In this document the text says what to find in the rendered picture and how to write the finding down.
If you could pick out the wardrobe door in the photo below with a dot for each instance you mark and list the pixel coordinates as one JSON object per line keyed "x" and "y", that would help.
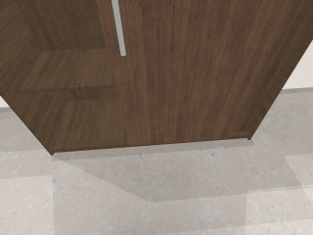
{"x": 293, "y": 27}
{"x": 189, "y": 65}

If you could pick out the handle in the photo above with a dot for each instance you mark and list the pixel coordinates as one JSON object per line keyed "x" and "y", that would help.
{"x": 118, "y": 25}

